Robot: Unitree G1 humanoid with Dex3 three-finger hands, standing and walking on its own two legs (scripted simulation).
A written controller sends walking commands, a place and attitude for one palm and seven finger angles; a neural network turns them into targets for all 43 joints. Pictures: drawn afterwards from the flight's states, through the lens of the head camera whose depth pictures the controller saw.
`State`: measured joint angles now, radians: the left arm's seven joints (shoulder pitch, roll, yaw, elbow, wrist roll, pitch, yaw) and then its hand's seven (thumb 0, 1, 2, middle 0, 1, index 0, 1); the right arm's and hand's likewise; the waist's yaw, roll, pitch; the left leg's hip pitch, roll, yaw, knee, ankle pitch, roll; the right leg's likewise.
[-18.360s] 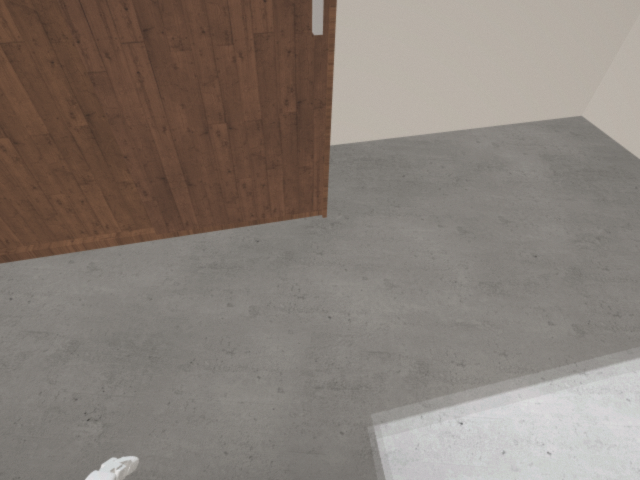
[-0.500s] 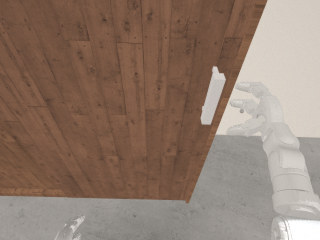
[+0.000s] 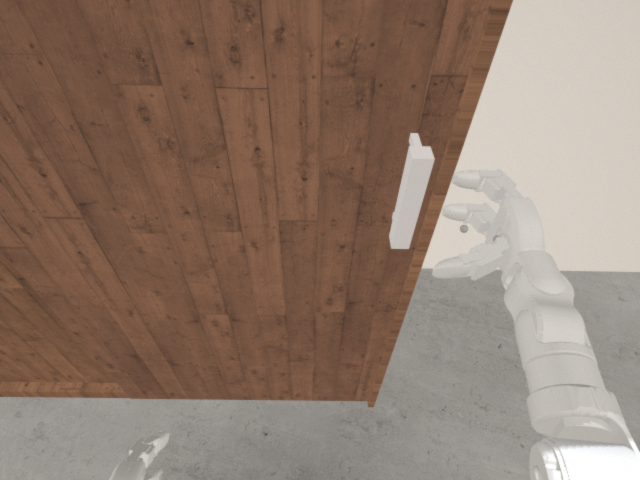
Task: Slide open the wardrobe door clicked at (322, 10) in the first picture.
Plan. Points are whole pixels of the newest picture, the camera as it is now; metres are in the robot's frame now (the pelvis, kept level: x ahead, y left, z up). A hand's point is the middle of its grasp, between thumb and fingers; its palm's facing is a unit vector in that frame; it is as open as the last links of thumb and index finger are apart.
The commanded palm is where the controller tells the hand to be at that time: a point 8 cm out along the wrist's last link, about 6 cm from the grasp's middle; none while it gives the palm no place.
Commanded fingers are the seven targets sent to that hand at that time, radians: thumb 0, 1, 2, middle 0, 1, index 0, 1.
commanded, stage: move the hooked fingers beside the handle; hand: right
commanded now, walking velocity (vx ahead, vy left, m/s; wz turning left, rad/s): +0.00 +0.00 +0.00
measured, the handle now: (406, 192) +0.47 -0.07 +0.13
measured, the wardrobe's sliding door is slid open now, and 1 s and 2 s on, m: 0.00 0.00 0.00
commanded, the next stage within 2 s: feel for the door with the fingertips in 0.34 s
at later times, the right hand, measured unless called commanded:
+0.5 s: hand (464, 223) +0.41 -0.14 +0.14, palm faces -0.05 +1.00 -0.01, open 14.0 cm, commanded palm +0.38 -0.19 +0.14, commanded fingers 0.00 0.50 -0.30 0.30 1.20 0.30 1.20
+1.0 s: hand (442, 217) +0.42 -0.11 +0.14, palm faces -0.06 +1.00 +0.00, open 14.0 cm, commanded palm +0.39 -0.17 +0.14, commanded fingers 0.00 0.50 -0.30 0.30 1.20 0.30 1.20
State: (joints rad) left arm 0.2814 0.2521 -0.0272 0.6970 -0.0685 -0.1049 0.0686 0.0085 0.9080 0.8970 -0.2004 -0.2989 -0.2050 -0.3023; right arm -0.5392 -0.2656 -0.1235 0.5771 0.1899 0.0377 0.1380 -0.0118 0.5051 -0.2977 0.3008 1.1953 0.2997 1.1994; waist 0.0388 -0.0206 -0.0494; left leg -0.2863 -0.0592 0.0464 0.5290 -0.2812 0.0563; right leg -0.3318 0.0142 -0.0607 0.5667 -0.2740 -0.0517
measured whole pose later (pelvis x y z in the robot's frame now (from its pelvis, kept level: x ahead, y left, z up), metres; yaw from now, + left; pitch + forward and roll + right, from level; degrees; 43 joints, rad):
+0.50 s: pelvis +0.00 +0.01 +0.00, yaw +0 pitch +2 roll +1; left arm 0.29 0.25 -0.04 0.70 -0.07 -0.09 0.07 0.01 0.91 0.90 -0.20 -0.30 -0.21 -0.30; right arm -0.56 -0.28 -0.15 0.63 0.19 0.01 0.13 -0.01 0.50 -0.30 0.30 1.20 0.30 1.20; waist 0.04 -0.02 -0.05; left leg -0.28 -0.07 0.04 0.52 -0.28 0.06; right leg -0.33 0.01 -0.06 0.56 -0.27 -0.04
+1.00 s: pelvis +0.00 +0.01 +0.00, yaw +1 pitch +3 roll +0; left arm 0.26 0.24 -0.04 0.70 -0.06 -0.09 0.06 0.01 0.91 0.90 -0.20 -0.30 -0.21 -0.30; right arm -0.60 -0.24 -0.12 0.65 0.18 0.01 0.09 -0.01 0.50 -0.30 0.30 1.20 0.30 1.20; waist 0.05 -0.02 -0.05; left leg -0.30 -0.07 0.04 0.53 -0.28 0.07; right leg -0.34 0.00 -0.06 0.57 -0.27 -0.04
